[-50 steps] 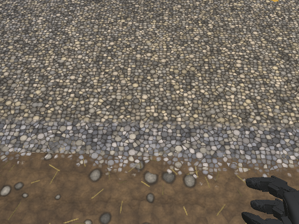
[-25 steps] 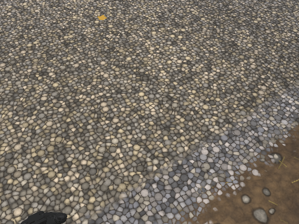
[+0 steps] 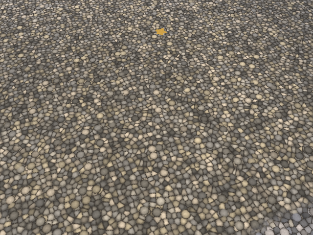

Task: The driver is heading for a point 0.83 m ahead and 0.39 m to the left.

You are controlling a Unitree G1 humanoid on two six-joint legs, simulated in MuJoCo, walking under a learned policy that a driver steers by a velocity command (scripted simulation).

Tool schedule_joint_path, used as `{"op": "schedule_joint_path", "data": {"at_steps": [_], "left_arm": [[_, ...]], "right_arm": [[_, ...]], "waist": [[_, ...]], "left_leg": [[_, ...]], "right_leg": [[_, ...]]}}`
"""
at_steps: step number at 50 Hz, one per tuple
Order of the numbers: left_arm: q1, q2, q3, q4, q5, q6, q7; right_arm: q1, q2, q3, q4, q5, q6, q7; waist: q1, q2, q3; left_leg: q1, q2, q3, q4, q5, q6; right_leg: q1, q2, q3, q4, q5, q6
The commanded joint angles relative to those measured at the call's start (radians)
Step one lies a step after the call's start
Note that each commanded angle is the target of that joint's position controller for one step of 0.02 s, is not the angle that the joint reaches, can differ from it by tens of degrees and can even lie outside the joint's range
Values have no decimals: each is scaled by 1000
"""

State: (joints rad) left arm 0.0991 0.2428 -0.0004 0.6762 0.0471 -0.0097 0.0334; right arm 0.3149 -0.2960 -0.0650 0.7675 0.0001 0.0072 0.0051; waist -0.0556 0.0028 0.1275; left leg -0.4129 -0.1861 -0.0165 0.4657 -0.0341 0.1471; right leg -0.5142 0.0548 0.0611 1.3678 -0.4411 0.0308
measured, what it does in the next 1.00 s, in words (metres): walks ahead, turning left: right foot, then left foot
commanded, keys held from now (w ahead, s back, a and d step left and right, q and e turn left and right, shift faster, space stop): q+shift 0.70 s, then shift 0.30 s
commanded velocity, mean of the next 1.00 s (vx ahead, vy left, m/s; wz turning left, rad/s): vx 0.03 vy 0.00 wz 0.81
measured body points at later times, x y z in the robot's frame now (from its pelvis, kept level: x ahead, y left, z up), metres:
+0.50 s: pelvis +0.10 -0.07 +0.02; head +0.14 -0.06 +0.47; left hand +0.12 +0.26 -0.06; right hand +0.33 -0.31 -0.09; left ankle +0.12 +0.02 -0.71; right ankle +0.18 -0.16 -0.72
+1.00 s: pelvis +0.11 -0.08 +0.01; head +0.12 -0.05 +0.46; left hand -0.07 +0.16 -0.12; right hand +0.42 -0.12 -0.09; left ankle +0.03 -0.03 -0.72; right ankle +0.18 -0.16 -0.72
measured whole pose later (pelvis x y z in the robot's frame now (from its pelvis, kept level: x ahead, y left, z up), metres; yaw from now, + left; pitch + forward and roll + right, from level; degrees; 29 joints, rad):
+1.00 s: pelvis +0.11 -0.08 +0.01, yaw +49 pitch +0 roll +0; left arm 0.28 0.32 0.04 0.76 0.01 0.03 0.00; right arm 0.11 -0.28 -0.03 0.71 -0.01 0.07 0.03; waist 0.05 -0.03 0.07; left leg -0.21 -0.05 0.00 0.51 -0.29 0.03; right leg -0.27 -0.07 -0.17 0.62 -0.37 -0.01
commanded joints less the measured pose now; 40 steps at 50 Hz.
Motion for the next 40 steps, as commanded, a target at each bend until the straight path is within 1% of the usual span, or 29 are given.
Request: {"op": "schedule_joint_path", "data": {"at_steps": [1, 2, 3, 5, 7, 8, 10, 14, 18, 20, 21, 22, 23, 24, 25, 26, 27, 28, 29, 30, 31, 32, 34, 35, 36, 38, 40], "left_arm": [[123, 111, 25, -49, 6, 46, 7], [121, 104, 21, -49, 3, 51, 8], [108, 105, 21, -54, 0, 55, 8], [67, 118, 26, -64, -8, 62, 7], [23, 131, 32, -71, -13, 65, 5], [4, 136, 34, -72, -15, 63, 5], [-24, 143, 37, -70, -18, 53, 6], [-49, 156, 40, -63, -27, 29, 7], [-37, 175, 42, -53, -39, 9, 8], [1, 188, 46, -41, -46, 3, 14], [28, 197, 49, -35, -49, 1, 20], [52, 207, 53, -29, -47, -3, 29], [36, 238, 61, -33, -46, -5, 41], [38, 297, 71, -63, -42, 3, 48], [-42, 346, 72, -93, -20, 10, 37], [-25, 274, 65, -69, -18, 16, 30], [-42, 224, 52, -71, -26, 19, 25], [-55, 203, 45, -80, -26, 22, 19], [-57, 197, 41, -90, -25, 26, 21], [-43, 187, 37, -95, -23, 27, 21], [-18, 181, 35, -90, -19, 25, 18], [11, 184, 38, -85, -16, 23, 16], [68, 195, 47, -67, -15, 22, 14], [93, 203, 55, -62, -19, 24, 14], [125, 207, 60, -52, -20, 23, 12], [158, 212, 68, -35, -19, 18, 4], [152, 208, 72, -29, -19, 12, -4]], "right_arm": [[56, -147, -39, -60, -5, -2, -2], [45, -164, -46, -66, -8, 0, -2], [35, -172, -50, -71, -8, 4, -5], [20, -181, -58, -81, 0, 18, -12], [15, -185, -65, -90, 5, 34, -17], [17, -186, -68, -92, 5, 41, -17], [26, -188, -74, -94, 2, 47, -17], [26, -196, -82, -97, -8, 47, -13], [-10, -213, -84, -110, -19, 47, -2], [-49, -217, -83, -120, -21, 47, 4], [-74, -215, -80, -125, -20, 45, 6], [-91, -207, -76, -127, -15, 42, 8], [-44, -175, -67, -114, -6, 34, 6], [38, -121, -55, -105, -1, 28, -3], [9, -163, -65, -126, -12, 26, -6], [-53, -253, -81, -126, -39, 28, -3], [-40, -241, -81, -117, -41, 36, 8], [-6, -216, -74, -101, -36, 48, 18], [15, -204, -69, -89, -28, 59, 30], [15, -202, -65, -89, -20, 66, 38], [2, -198, -62, -90, -9, 72, 43], [-23, -190, -57, -97, -5, 75, 47], [-68, -173, -48, -106, -4, 77, 53], [-97, -160, -42, -118, -9, 75, 53], [-115, -148, -37, -124, -10, 75, 54], [-131, -128, -29, -131, -8, 76, 53], [-136, -111, -21, -132, -4, 77, 50]], "waist": [[67, -51, -202], [66, -36, -222], [61, -13, -231], [44, 40, -233], [20, 82, -213], [7, 96, -200], [-14, 113, -182], [-28, 134, -177], [-13, 146, -177], [12, 153, -175], [31, 157, -169], [55, 140, -162], [36, 47, -182], [11, -89, -245], [20, -188, -199], [30, -115, -158], [13, -97, -144], [5, -90, -137], [4, -107, -135], [12, -113, -131], [18, -113, -132], [35, -121, -124], [66, -139, -118], [81, -140, -116], [94, -142, -125], [97, -149, -148], [87, -153, -165]], "left_leg": [[146, 291, -423, -168, 321, 101], [151, 271, -420, -160, 296, 65], [162, 256, -426, -157, 251, 29], [186, 227, -457, -173, 68, -32], [218, 208, -506, -203, -148, -65], [236, 203, -530, -214, -222, -69], [277, 202, -573, -217, -283, -66], [333, 203, -636, -182, -229, -36], [286, 196, -693, -140, -108, -11], [222, 179, -722, -139, -102, -32], [173, 160, -734, -142, -150, -56], [112, 124, -725, -127, -263, -93], [38, 54, -646, -55, -497, -143], [-8, -28, -453, 189, -575, -185], [-152, -85, -234, 419, -575, -202], [-143, 26, -193, 543, -468, -211], [-121, 45, -170, 620, -407, -199], [-116, 49, -147, 707, -373, -197], [-128, 59, -116, 784, -351, -196], [-144, 77, -91, 823, -341, -200], [-161, 95, -83, 809, -321, -207], [-185, 111, -69, 778, -314, -214], [-217, 140, -42, 707, -318, -230], [-231, 156, -22, 681, -330, -231], [-224, 161, -20, 646, -348, -232], [-192, 161, -20, 585, -378, -223], [-131, 160, -13, 514, -398, -207]], "right_leg": [[-15, -37, 22, -140, 41, 16], [-14, -38, 27, -180, 64, 18], [-26, -38, 33, -218, 85, 22], [-58, -36, 51, -287, 126, 30], [-94, -33, 70, -347, 155, 36], [-110, -32, 79, -375, 163, 37], [-130, -26, 93, -430, 166, 33], [-106, -1, 110, -529, 136, 8], [30, 42, 111, -658, 96, -23], [158, 58, 108, -773, 102, -28], [245, 59, 109, -862, 121, -29], [347, 39, 111, -991, 187, -32], [462, -51, 166, -1103, 206, -48], [541, -288, 361, -1159, 51, -104], [453, -432, 543, -1211, 48, -204], [367, -407, 438, -1180, 210, -240], [331, -338, 301, -1133, 324, -222], [314, -286, 198, -1114, 407, -207], [315, -262, 138, -1103, 454, -204], [326, -254, 95, -1090, 524, -210], [350, -242, 62, -1078, 548, -208], [386, -241, 41, -1071, 560, -206], [460, -257, 19, -1058, 605, -207], [495, -279, 12, -1055, 637, -208], [515, -291, 17, -1046, 681, -217], [538, -314, 14, -1026, 748, -234], [522, -327, -4, -1011, 771, -242]]}}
